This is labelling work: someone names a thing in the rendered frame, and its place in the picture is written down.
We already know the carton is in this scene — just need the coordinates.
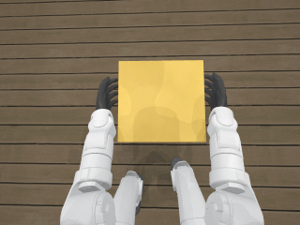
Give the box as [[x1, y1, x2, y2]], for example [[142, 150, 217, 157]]
[[117, 60, 206, 143]]

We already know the robot right hand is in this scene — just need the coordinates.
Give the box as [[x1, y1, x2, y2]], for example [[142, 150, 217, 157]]
[[203, 72, 228, 111]]

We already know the left robot shin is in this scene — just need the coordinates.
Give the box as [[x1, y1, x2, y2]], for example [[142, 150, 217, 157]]
[[121, 171, 140, 207]]

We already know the robot left hand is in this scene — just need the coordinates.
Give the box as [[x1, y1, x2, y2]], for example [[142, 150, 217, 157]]
[[96, 76, 119, 111]]

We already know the robot left forearm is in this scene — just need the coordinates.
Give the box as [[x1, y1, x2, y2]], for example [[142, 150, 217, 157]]
[[60, 109, 116, 225]]

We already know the right robot upper arm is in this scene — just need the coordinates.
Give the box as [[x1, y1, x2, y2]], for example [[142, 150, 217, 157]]
[[203, 190, 264, 225]]

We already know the robot left foot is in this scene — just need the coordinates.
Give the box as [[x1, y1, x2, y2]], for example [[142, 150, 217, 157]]
[[135, 174, 144, 216]]

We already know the left robot upper arm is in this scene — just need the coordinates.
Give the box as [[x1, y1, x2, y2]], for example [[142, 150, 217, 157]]
[[61, 190, 116, 225]]

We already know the robot right forearm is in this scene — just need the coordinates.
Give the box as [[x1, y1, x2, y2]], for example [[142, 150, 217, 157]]
[[207, 106, 264, 222]]

